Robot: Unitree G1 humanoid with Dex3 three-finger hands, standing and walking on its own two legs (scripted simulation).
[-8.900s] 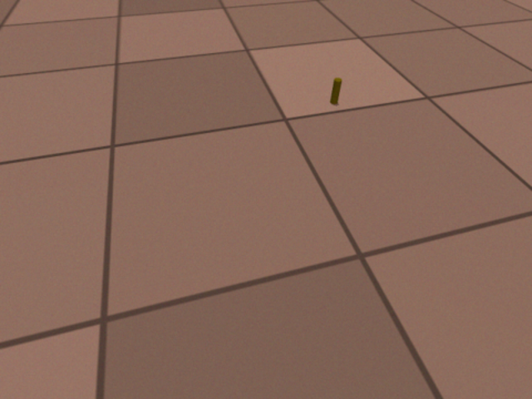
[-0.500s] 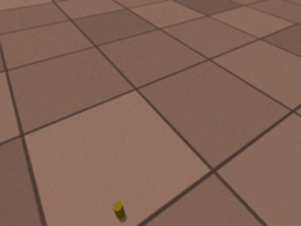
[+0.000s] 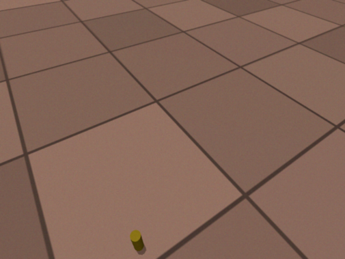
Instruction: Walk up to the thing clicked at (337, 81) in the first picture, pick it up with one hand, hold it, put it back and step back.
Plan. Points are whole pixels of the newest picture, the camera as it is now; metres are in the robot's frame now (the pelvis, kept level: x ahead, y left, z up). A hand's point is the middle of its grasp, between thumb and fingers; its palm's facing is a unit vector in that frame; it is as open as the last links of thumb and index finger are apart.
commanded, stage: stand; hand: left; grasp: from the side
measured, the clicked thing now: (137, 241) +0.37 +0.17 -0.70
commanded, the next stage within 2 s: go down in 0.24 s
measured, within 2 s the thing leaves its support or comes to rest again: neither
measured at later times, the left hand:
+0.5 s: hand out of the picture +0.13 +0.25 -0.16, palm faces +0.05 -0.95 -0.32, open 9.1 cm
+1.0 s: hand out of the picture +0.13 +0.27 -0.20, palm faces +0.05 -0.95 -0.31, open 16.9 cm
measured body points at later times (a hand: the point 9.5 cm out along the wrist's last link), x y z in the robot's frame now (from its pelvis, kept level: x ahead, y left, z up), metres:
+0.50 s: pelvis -0.01 +0.00 -0.01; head +0.04 +0.00 +0.44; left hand +0.13 +0.30 -0.14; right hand +0.09 -0.28 -0.14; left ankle -0.01 +0.13 -0.75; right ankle +0.00 -0.13 -0.75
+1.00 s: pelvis -0.02 +0.01 -0.07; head +0.06 +0.02 +0.37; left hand +0.13 +0.32 -0.18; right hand +0.13 -0.25 -0.16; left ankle -0.01 +0.13 -0.75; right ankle +0.00 -0.13 -0.75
